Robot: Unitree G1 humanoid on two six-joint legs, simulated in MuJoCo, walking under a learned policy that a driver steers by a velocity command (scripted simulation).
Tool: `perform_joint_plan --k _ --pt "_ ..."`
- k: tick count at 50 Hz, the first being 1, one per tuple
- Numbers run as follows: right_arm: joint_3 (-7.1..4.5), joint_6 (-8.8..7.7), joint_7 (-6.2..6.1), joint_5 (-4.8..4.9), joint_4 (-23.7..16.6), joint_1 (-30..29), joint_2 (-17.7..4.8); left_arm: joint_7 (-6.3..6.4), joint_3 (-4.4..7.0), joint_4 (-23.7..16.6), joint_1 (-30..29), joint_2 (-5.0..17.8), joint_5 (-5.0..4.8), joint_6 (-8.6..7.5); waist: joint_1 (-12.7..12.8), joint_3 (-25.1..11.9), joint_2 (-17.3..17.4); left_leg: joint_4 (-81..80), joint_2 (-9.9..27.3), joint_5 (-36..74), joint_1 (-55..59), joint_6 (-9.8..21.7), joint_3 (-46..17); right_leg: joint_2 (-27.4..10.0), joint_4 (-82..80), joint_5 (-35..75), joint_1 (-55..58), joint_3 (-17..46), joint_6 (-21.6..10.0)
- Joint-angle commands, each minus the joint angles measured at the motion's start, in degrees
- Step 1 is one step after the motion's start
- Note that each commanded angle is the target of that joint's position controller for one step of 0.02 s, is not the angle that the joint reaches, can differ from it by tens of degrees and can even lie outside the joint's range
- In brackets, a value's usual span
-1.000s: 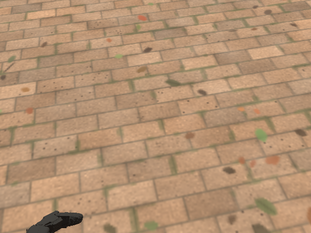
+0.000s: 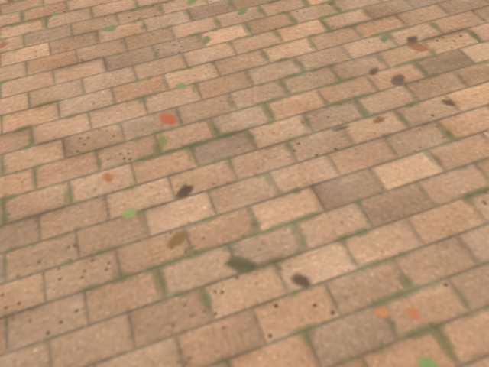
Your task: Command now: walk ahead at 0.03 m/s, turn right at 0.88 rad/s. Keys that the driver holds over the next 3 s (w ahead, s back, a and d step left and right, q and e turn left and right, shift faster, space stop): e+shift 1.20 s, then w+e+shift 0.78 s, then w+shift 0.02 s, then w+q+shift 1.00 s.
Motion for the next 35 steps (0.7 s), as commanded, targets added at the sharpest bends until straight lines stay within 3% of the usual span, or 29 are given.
perform_joint_plan --k 1,2,3,4,6,10,15,17,18,19,20,21,22,23,24,26,30,33,35 --pt "-1.55 -0.66 -0.12 -0.09 -7.02 -6.17 -5.50 -0.10 4.17 -4.01 5.88 15.47 2.02 -3.17 2.03 -8.70 -12.70 25.27 -7.06 -9.51 -21.64 0.27 -13.41 -16.27 -20.84 27.18 18.52 31.81 -15.93" --pt "-1.74 -0.91 -0.34 0.50 -6.24 -4.77 -5.58 0.40 4.07 -4.48 2.70 13.97 0.55 -3.72 -0.14 -8.01 -9.29 23.75 -6.14 -3.90 -21.99 1.17 -14.98 -13.20 -20.04 24.11 18.15 28.24 -12.66" --pt "-2.02 -1.04 -0.72 0.16 -5.14 -3.51 -6.31 1.07 3.42 -5.26 -0.31 11.42 -0.91 -3.38 -1.43 -8.09 -6.69 21.60 -5.32 -0.22 -21.48 1.17 -15.45 -11.63 -19.00 23.38 17.49 25.32 -10.13" --pt "-2.15 -1.27 -0.78 -0.25 -4.93 -3.09 -6.51 1.80 3.03 -6.17 -2.22 10.29 -1.34 -2.87 -2.26 -8.95 -6.66 19.51 -5.51 2.25 -18.63 0.86 -15.68 -10.41 -18.22 24.53 15.41 23.63 -9.14" --pt "-1.74 -1.75 -0.21 0.08 -4.78 -2.82 -4.84 2.72 2.85 -7.24 -1.84 9.34 -1.02 -2.07 -2.34 -11.23 -6.43 14.90 -7.46 5.30 -15.23 -0.04 -15.67 -8.31 -17.00 27.65 15.51 22.52 -8.63" --pt "-0.66 -2.13 0.62 0.78 -4.68 -4.05 -2.92 3.54 3.61 -8.55 -1.17 10.49 -1.37 -1.14 -1.19 -11.68 -7.35 1.20 -9.99 7.63 -11.01 -1.42 -17.00 -6.55 -15.83 24.21 15.63 25.70 -8.28" --pt "-1.31 -2.67 1.70 1.15 -4.49 -1.92 -5.35 2.81 3.95 -10.13 -2.68 10.71 -1.45 -0.34 -0.92 -10.47 -10.83 -8.78 -11.00 7.37 -3.87 -0.81 -18.02 -4.82 -15.04 21.38 12.69 32.39 -7.36" --pt "-1.96 -3.16 2.04 1.26 -3.87 1.21 -6.40 2.62 3.89 -10.92 -4.80 10.40 -1.90 -0.12 -2.48 -10.26 -11.17 -17.63 -10.34 10.87 2.62 0.23 -17.50 -2.79 -13.28 19.60 10.61 33.56 -5.76" --pt "-2.49 -3.28 2.03 1.22 -3.12 3.64 -7.20 2.50 3.60 -11.36 -5.80 9.57 -2.13 0.03 -3.49 -10.35 -10.11 -24.01 -8.22 16.76 8.81 1.10 -17.17 -0.51 -11.15 14.91 7.48 32.46 -4.00" --pt "-3.31 -2.93 1.67 0.61 -3.28 4.56 -10.14 2.26 2.67 -11.19 -2.75 6.37 -1.71 0.23 -1.73 -12.35 -2.54 -26.18 1.69 18.38 17.05 4.79 -24.74 3.93 -2.98 -2.29 1.40 27.63 -1.45" --pt "-3.50 -2.08 1.18 -0.90 -3.97 2.12 -13.26 1.97 2.04 -11.93 0.98 4.29 -1.64 0.01 2.35 -10.34 14.19 -28.00 12.77 27.80 20.13 13.26 -38.83 13.06 9.63 -19.08 -10.52 15.18 1.71" --pt "-3.16 -2.36 1.14 -2.20 -5.16 1.25 -10.72 1.44 3.48 -11.87 1.08 10.09 -0.94 -0.77 1.58 -8.85 14.81 -28.87 18.32 28.44 16.45 18.47 -42.83 7.44 22.56 -17.66 -14.55 13.08 4.43" --pt "-2.32 -2.35 0.61 -1.63 -6.68 -1.53 -7.30 1.16 4.41 -10.40 0.88 13.03 -1.34 -0.76 1.48 -7.41 10.42 -28.06 14.98 25.22 14.43 17.30 -35.63 4.75 26.99 -12.87 -14.10 11.61 5.38" --pt "-1.85 -1.97 0.04 -0.89 -7.28 -3.50 -5.44 1.17 4.56 -9.21 0.90 12.59 -1.40 -0.32 1.44 -5.69 7.47 -27.34 10.15 20.91 12.94 14.49 -28.81 3.74 29.28 -8.60 -13.98 10.65 6.15" --pt "-1.60 -1.64 -0.61 -0.27 -7.63 -3.74 -5.15 1.16 4.19 -8.91 0.93 11.13 -1.17 0.09 0.88 -5.26 6.46 -27.19 8.07 19.89 13.27 13.26 -25.16 3.34 32.45 -5.46 -15.31 9.50 6.77" --pt "-1.49 -1.14 -1.48 -0.34 -7.22 -1.61 -6.01 0.58 2.92 -10.20 -0.83 8.09 -1.85 0.27 -0.60 -3.93 6.27 -27.87 7.10 24.80 13.81 13.85 -19.30 1.42 32.24 -2.61 -17.11 5.68 7.76" --pt "-2.31 -0.58 -1.30 -0.93 -6.45 3.81 -8.52 0.23 1.70 -12.72 -5.50 5.76 -1.89 -0.01 -4.35 -6.43 8.31 -27.70 10.06 30.61 21.74 15.86 -14.85 -2.06 22.91 -2.14 -18.22 3.14 9.15" --pt "-3.11 -0.40 -0.38 -0.58 -6.93 2.73 -10.52 -0.37 1.33 -12.80 -5.25 4.91 -1.57 0.06 -3.97 -7.36 8.98 -27.32 11.27 31.95 19.91 14.94 -9.73 -3.09 14.89 -1.48 -11.50 0.96 8.29" --pt "-3.52 -0.55 0.46 -0.02 -7.20 1.57 -11.34 -0.68 1.66 -12.20 -4.20 5.33 -1.61 0.55 -3.17 -7.24 9.57 -26.50 11.55 31.99 17.42 13.59 -6.31 -2.41 9.46 -0.80 -5.85 -1.37 7.08"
